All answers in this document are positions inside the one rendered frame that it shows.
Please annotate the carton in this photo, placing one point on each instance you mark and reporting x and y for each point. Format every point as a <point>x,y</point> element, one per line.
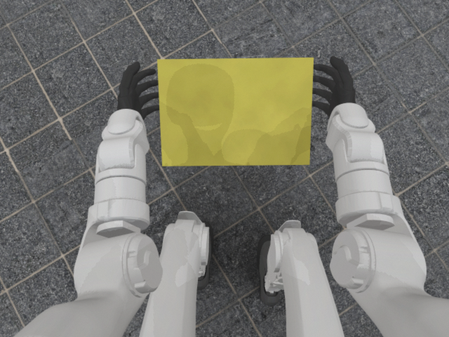
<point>235,111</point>

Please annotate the robot right forearm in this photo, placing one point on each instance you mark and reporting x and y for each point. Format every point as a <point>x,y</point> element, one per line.
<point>365,197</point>

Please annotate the robot left forearm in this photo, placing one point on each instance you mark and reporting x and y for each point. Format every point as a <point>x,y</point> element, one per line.
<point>120,180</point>

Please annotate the robot left hand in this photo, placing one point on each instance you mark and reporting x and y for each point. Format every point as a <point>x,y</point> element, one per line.
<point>129,90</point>

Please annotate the robot left upper arm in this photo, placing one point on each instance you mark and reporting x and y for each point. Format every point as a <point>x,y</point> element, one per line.
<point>113,277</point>

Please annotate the right robot shin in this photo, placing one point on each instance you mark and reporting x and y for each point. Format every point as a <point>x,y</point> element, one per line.
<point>272,281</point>

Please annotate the robot right hand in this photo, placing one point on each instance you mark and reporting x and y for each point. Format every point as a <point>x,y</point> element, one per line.
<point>341,85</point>

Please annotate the robot right upper arm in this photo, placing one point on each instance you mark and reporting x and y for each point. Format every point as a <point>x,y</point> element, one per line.
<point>385,273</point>

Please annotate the right robot foot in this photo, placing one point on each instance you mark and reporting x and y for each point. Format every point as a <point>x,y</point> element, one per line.
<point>269,298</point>

